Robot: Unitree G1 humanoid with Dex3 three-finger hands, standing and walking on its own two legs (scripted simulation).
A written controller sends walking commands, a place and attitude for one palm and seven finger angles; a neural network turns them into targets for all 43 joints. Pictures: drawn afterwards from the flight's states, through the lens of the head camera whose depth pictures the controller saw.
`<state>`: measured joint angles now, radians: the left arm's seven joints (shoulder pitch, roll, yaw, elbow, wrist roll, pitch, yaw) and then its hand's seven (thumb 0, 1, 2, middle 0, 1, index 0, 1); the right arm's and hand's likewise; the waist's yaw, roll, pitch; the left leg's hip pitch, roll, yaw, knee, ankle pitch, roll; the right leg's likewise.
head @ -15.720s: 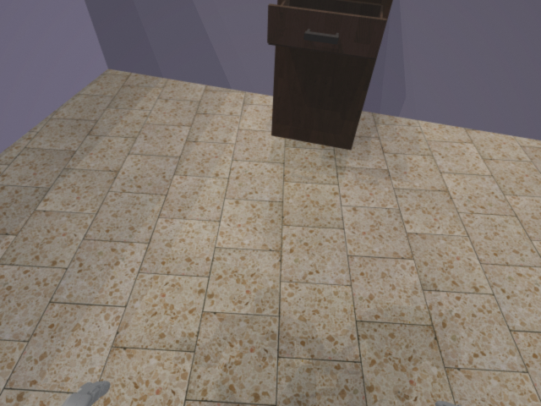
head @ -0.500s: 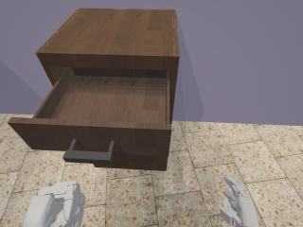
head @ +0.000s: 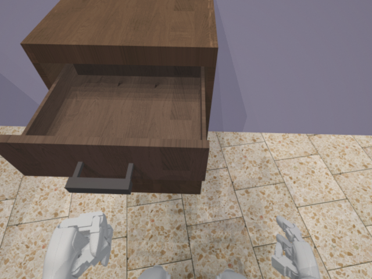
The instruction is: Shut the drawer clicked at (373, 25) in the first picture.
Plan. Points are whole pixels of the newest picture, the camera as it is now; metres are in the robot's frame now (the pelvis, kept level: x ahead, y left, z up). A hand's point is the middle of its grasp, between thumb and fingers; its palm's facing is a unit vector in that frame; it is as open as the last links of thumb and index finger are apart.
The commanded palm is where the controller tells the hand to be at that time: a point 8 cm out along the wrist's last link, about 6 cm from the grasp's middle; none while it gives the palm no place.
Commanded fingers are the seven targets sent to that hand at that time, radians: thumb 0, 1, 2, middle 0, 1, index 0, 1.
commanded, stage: bring the fist close to the handle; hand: left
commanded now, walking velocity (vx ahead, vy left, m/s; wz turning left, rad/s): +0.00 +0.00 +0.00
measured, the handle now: (102, 176) +0.31 +0.20 +0.04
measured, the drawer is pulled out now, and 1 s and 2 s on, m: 0.26 0.26 0.17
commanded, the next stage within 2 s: push the drawer shut in 0.72 s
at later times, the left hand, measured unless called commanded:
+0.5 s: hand (119, 225) +0.22 +0.14 +0.04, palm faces +0.02 -1.00 -0.04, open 3.2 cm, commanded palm +0.18 +0.20 +0.04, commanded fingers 0.00 0.90 0.90 -1.40 -1.60 -1.40 -1.60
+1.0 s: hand (120, 223) +0.22 +0.14 +0.04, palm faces +0.02 -1.00 -0.06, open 3.2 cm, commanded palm +0.21 +0.20 +0.04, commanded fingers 0.00 0.90 0.90 -1.40 -1.60 -1.40 -1.60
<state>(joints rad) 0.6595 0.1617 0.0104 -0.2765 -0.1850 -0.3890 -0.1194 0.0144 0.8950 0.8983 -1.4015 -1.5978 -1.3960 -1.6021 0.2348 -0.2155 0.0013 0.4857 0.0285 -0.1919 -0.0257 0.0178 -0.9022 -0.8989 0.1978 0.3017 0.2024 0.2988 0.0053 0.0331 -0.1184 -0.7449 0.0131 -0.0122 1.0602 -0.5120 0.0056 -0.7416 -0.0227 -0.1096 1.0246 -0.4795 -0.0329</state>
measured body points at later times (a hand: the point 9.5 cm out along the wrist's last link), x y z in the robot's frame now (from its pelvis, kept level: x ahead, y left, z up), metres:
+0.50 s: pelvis +0.00 +0.00 -0.02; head +0.07 +0.01 +0.43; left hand +0.21 +0.20 +0.05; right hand +0.17 -0.23 -0.10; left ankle +0.01 +0.11 -0.67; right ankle +0.02 -0.10 -0.67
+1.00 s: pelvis +0.00 +0.00 -0.02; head +0.07 +0.00 +0.42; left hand +0.21 +0.20 +0.04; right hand +0.19 -0.22 -0.10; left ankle +0.01 +0.11 -0.67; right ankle +0.02 -0.10 -0.67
